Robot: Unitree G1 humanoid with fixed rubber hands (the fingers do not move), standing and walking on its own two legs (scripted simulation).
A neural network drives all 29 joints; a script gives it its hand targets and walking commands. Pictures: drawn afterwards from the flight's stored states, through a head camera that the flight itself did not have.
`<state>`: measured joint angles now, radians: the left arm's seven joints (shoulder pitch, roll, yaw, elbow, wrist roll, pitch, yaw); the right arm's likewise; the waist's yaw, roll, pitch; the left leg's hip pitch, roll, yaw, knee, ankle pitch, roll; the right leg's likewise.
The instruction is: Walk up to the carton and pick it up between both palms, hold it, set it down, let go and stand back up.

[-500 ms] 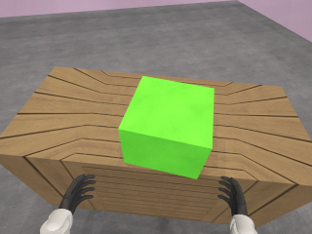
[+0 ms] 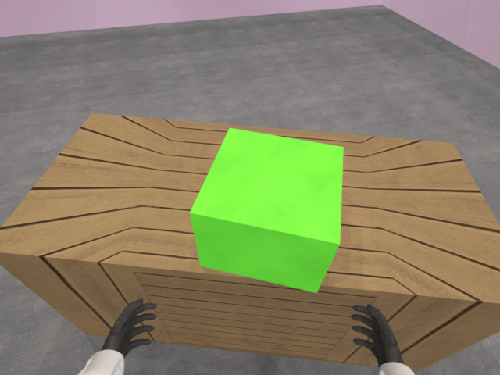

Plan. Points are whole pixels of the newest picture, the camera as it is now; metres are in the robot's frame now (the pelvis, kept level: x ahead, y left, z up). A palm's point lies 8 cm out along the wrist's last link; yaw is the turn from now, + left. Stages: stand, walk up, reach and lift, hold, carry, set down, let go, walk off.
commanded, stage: set down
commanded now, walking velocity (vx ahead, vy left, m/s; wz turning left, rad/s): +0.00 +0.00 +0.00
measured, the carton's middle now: (271, 206) +0.46 -0.03 -0.05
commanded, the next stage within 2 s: let go in 0.24 s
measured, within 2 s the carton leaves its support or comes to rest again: neither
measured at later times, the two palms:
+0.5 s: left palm (125, 355) +0.15 +0.21 -0.07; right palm (397, 369) +0.15 -0.23 -0.08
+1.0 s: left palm out of the picture +0.08 +0.27 -0.09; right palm out of the picture +0.09 -0.26 -0.10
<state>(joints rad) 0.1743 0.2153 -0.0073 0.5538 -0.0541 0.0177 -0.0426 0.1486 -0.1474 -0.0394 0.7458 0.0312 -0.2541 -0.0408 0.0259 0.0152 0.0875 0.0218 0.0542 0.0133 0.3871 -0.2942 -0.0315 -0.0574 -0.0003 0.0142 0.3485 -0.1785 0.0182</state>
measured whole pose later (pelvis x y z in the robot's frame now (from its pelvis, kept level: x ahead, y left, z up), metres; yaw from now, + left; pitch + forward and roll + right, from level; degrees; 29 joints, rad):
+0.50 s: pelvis -0.01 -0.01 +0.00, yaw +0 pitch -5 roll -1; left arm 0.19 0.17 0.02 0.47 0.02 0.14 -0.01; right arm 0.16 -0.19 -0.03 0.74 -0.03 -0.23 0.00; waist 0.01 0.01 0.11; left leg -0.01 0.06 0.01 0.38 -0.28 -0.04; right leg -0.09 0.00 0.01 0.35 -0.16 0.02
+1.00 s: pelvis -0.03 +0.00 -0.01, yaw +0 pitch -3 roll +0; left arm 0.30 0.27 0.05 0.65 0.03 -0.02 0.00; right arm 0.27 -0.27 -0.05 0.70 -0.02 -0.03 0.01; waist 0.02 0.01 0.00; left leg -0.14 0.02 0.01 0.49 -0.30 -0.01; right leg -0.23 -0.03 0.02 0.48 -0.20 0.03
